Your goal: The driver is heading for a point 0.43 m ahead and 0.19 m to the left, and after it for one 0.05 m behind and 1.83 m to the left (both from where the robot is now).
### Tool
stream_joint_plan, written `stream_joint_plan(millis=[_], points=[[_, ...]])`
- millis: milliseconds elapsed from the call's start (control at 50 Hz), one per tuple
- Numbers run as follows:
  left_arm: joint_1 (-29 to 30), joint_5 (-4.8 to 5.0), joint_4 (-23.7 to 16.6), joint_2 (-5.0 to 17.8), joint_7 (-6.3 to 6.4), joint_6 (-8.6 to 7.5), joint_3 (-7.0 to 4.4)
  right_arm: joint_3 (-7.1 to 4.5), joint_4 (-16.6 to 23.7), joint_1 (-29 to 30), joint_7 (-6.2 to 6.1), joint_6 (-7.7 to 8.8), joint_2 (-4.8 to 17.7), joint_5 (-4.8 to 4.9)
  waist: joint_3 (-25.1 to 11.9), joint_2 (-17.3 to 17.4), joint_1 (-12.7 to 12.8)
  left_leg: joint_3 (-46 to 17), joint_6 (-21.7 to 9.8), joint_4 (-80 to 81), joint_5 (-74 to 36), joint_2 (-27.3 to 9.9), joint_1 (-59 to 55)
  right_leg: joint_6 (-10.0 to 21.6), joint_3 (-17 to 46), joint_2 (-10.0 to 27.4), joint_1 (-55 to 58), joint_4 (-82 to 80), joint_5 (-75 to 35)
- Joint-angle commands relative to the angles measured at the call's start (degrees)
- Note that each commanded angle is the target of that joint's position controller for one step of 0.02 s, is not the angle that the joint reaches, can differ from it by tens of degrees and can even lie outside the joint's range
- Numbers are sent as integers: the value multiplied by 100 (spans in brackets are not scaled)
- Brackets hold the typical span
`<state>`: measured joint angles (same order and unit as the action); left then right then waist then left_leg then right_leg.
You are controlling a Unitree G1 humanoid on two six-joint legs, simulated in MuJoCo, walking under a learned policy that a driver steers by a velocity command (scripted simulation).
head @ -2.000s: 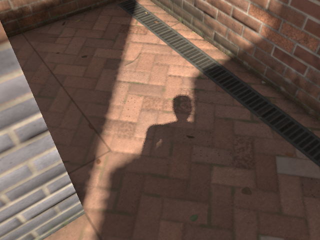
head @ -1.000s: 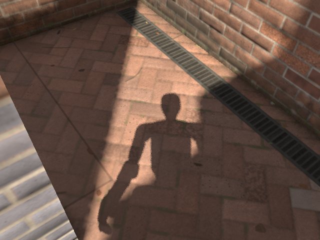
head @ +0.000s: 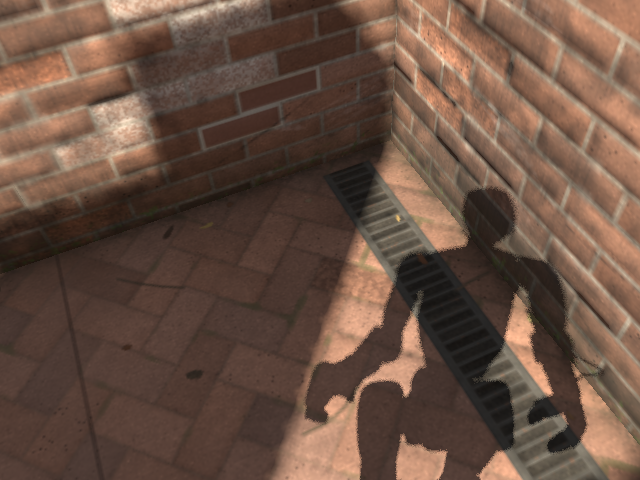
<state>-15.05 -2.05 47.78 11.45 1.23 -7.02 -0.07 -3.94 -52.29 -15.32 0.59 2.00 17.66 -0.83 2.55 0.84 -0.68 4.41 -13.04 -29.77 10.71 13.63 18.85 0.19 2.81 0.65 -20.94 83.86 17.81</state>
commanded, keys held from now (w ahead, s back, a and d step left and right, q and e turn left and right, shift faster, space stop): w+q+shift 0.40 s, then q+shift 0.60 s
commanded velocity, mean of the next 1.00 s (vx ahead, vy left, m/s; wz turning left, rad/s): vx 0.62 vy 0.00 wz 0.95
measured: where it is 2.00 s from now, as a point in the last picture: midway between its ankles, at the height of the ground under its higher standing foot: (309, 347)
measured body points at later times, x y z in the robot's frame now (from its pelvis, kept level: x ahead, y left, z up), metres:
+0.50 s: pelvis +0.46 -0.04 +0.02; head +0.49 -0.03 +0.47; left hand +0.37 +0.25 -0.09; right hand +0.74 -0.24 -0.07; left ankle +0.44 +0.05 -0.62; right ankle +0.48 -0.18 -0.72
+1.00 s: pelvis +0.72 +0.05 +0.02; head +0.74 +0.11 +0.46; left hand +0.65 +0.38 -0.07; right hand +1.06 -0.01 -0.06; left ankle +0.71 +0.14 -0.72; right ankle +0.95 +0.03 -0.68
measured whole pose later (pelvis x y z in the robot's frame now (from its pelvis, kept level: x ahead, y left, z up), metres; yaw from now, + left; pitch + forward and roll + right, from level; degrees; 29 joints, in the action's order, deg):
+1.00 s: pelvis +0.72 +0.05 +0.02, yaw +54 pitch +2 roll -2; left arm -1.8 -0.5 36.6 17.2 2.7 -1.1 -2.3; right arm -4.5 -35.2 -9.2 -1.0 -2.4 19.2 2.1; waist 4.7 -0.3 -2.5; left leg -15.1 -3.9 -29.4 8.2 10.4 21.1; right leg -5.5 10.8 -1.4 -32.2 40.8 12.2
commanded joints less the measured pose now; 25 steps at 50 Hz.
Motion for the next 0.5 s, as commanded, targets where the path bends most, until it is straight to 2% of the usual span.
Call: stream_joint_plan(millis=[20, 40, 60, 80, 100, 120, 160, 200, 220, 240, 260, 280, 300, 320, 340, 360, 380, 400, 420, 440, 480, 500], points=[[2, -228, -721, 847, -71, 75, -146, -111, 298, -262, -98, 172, 478, 42, 301, -815, 395, -3307, -837, 2005, 487, -1885, -670, -137, 232, 537, -2018, -651, 246], [137, -237, -850, 806, -83, 162, -138, -123, 337, -269, -86, 249, 577, 94, 387, -743, 471, -3139, -797, 2062, 373, -1741, -213, -229, 156, 652, -1855, -1179, 332], [439, -262, -1014, 757, -124, 234, -89, -180, 388, -224, -62, 312, 836, 57, 339, -516, 432, -2888, -764, 2150, -13, -1543, 132, -292, -60, 673, -1635, -1742, 157], [859, -222, -1226, 742, -161, 253, -65, -198, 436, -270, -62, 351, 874, 56, 437, -384, 336, -2740, -704, 2231, -441, -1422, 463, -347, -197, 693, -1436, -2387, -306], [1220, -168, -1358, 688, -197, 249, -29, -196, 458, -334, -49, 366, 821, 63, 477, -298, 219, -2529, -546, 2188, -856, -1239, 710, -364, -281, 658, -1080, -3070, -950], [1566, -137, -1486, 593, -238, 228, 14, -192, 375, -575, -23, 397, 787, 89, 484, -225, 16, -2431, -365, 2144, -1262, -1131, 817, -349, -336, 540, -666, -3775, -1668], [1736, -30, -1515, 574, -241, 225, 24, -262, 332, -916, 34, 395, 930, 132, 180, 5, -267, -2480, -129, 1962, -2118, -1155, 314, -241, -433, 246, -176, -4562, -2543], [1904, 12, -1651, 719, -214, 257, 9, -309, 347, -1041, 23, 364, 990, 111, 21, 203, -378, -2619, 15, 1612, -2719, -1294, -553, -176, -341, 100, -166, -5093, -2364], [1860, -2, -1644, 816, -188, 237, -34, -307, 327, -1088, 8, 339, 979, 103, -90, 164, -355, -2721, 132, 1291, -3085, -1340, -912, -123, -319, -27, 77, -5462, -2136], [1589, 7, -1582, 1024, -134, 219, -115, -326, 331, -1083, -14, 331, 1074, 78, -332, 243, -217, -2770, 264, 771, -3829, -1363, -1183, -66, -301, -163, 508, -5592, -1816], [899, 39, -1420, 1317, -60, 184, -238, -370, 359, -952, -16, 330, 1287, 30, -802, 310, 172, -2753, 390, -119, -4297, -1356, -1259, 10, -270, -218, 1288, -5551, -1283], [-330, 28, -1149, 1581, 24, 145, -360, -397, 460, -540, 5, 361, 1404, 12, -1384, 284, 946, -2621, 528, -1498, -3950, -1178, -592, 108, -77, 88, 2725, -5429, -941], [-1696, -132, -948, 2045, 151, 137, -528, -231, 684, -266, 8, 429, 793, 2, -2234, -349, 1484, -2144, 559, -3450, -1822, -840, 332, 268, 995, 1299, 4138, -5367, 930], [-1271, -291, -966, 2425, 94, 136, -597, 3, 1044, -986, -10, 397, 46, 304, -2982, -2352, 655, -1489, 738, -4996, 1875, -323, 1950, 846, 4354, 2964, 5095, -6510, 1737], [-715, -220, -1015, 1981, 34, 194, -630, 14, 903, -825, -88, 261, 518, 145, -2280, -1617, 568, -1230, 645, -5340, 1400, -1023, 2697, 935, 4566, 2783, 4411, -6733, 2622], [-390, -162, -1021, 1366, 13, 211, -481, -33, 894, -265, -38, 188, 704, 17, -1437, -797, 653, -1081, 661, -5058, 920, -1320, 2749, 828, 3395, 2406, 3591, -6759, 2292], [-323, -160, -867, 1093, -8, 225, -417, -42, 954, 7, 47, 135, 657, -45, -830, -338, 585, -963, 697, -4794, 730, -1490, 2640, 746, 2517, 2136, 2862, -6855, 1306], [-401, -127, -681, 1013, 7, 223, -375, -51, 1100, 362, 147, 90, 573, -170, -468, -360, 519, -973, 714, -4550, 644, -1682, 2569, 565, 1722, 1812, 2365, -6985, 671], [-482, -70, -518, 913, 25, 172, -328, 4, 1201, 331, 208, -21, 333, -167, -159, -659, 332, -893, 790, -4524, 669, -1752, 2565, 517, 1232, 1784, 2043, -6987, -256], [-594, -19, -392, 725, -48, 113, -279, 46, 1296, 437, 214, -111, 184, -122, -48, -623, 240, -779, 818, -4556, 776, -1794, 2582, 487, 793, 1758, 1912, -6923, -1817], [-461, 130, -305, 740, -154, 14, -283, 103, 1600, 707, 216, -182, 62, -129, 35, -611, 17, -560, 874, -4075, 590, -1736, 2578, 366, -140, 1639, 1662, -6903, -3976], [-100, 180, -303, 752, -120, -43, -255, 121, 1740, 749, 268, -169, 44, -90, 97, -862, -188, -551, 906, -3333, 92, -1690, 2400, 245, -631, 1434, 1397, -7004, -4156]])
